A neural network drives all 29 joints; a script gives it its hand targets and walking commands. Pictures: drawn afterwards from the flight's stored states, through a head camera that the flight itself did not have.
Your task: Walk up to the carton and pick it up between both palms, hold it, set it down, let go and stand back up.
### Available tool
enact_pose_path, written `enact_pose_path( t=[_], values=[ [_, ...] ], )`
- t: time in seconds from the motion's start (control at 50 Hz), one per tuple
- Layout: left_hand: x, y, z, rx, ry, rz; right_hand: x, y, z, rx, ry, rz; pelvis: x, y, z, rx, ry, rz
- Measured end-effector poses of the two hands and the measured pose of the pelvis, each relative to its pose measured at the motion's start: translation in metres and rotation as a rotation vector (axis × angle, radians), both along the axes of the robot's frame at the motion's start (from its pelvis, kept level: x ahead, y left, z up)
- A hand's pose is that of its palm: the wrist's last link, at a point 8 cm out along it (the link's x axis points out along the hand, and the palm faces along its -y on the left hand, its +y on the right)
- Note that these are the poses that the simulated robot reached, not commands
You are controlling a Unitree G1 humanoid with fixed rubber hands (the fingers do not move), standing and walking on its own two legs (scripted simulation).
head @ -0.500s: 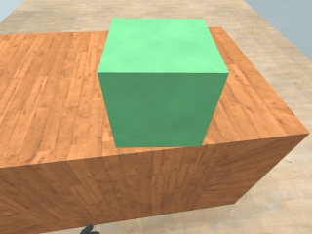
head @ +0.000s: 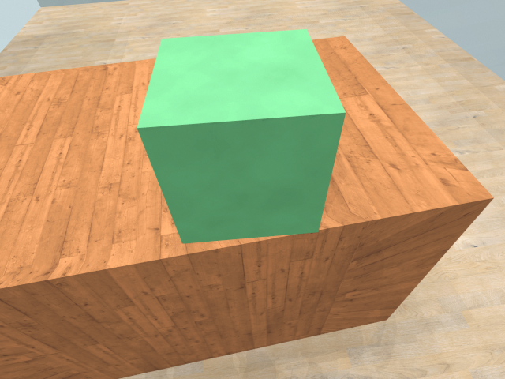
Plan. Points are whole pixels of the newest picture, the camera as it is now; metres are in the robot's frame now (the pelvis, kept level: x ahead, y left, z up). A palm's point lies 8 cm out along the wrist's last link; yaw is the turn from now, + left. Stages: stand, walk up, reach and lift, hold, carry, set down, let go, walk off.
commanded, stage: walk up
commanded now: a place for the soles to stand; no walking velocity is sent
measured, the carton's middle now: (243, 139) +0.50 +0.05 +0.11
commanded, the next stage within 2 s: stand in 0.12 s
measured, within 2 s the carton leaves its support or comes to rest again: neither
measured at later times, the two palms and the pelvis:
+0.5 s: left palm out of the picture +0.10 +0.24 -0.14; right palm out of the picture +0.04 -0.23 -0.15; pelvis +0.04 +0.01 -0.01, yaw -5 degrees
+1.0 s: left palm out of the picture +0.10 +0.25 -0.15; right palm out of the picture +0.03 -0.23 -0.16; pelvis +0.03 +0.02 -0.02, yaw -5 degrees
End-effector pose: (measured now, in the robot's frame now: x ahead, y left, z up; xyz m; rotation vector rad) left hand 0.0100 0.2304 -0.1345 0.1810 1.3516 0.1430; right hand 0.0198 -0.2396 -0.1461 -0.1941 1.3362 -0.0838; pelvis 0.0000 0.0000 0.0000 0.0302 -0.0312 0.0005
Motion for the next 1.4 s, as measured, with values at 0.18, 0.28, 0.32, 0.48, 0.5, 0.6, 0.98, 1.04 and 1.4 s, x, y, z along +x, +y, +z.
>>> enact_pose_path(
  t=[0.18,0.28,0.32,0.48,0.5,0.6,0.98,1.04,1.4],
  values=[
    [0.031,0.0,-0.002,-0.007,-0.038,-0.046,-0.015,0.005,-0.002,-0.007,0.048,-0.053,0.015,0.006,-0.001,0.004,0.008,-0.032],
    [0.05,0.005,-0.002,0.005,-0.053,-0.073,-0.008,0.009,-0.004,-0.003,0.048,-0.071,0.024,0.009,-0.002,0.003,0.012,-0.051],
    [0.058,0.007,-0.002,0.011,-0.055,-0.087,-0.002,0.011,-0.004,-0.003,0.039,-0.078,0.027,0.009,-0.003,0.003,0.013,-0.055],
    [0.086,0.01,-0.006,0.027,-0.089,-0.119,0.02,0.014,-0.007,-0.008,-0.007,-0.108,0.035,0.013,-0.007,0.004,0.006,-0.083],
    [0.089,0.01,-0.006,0.027,-0.093,-0.122,0.022,0.014,-0.007,-0.008,-0.011,-0.111,0.036,0.013,-0.008,0.004,0.004,-0.085],
    [0.098,0.01,-0.008,0.027,-0.107,-0.133,0.028,0.014,-0.01,-0.008,-0.023,-0.123,0.038,0.015,-0.011,0.005,-0.002,-0.095],
    [0.089,0.016,-0.011,0.041,-0.077,-0.145,0.009,0.013,-0.014,-0.014,0.021,-0.158,0.034,0.018,-0.014,0.007,-0.015,-0.116],
    [0.096,0.021,-0.024,0.028,0.018,-0.085,0.019,0.009,-0.026,0.011,0.006,-0.107,0.024,0.018,-0.026,-0.005,0.034,-0.023],
    [0.123,0.006,0.022,0.006,-0.216,-0.137,0.126,0.026,0.025,0.027,-0.411,-0.062,-0.021,0.007,-0.034,-0.056,-0.069,0.043]
  ],
)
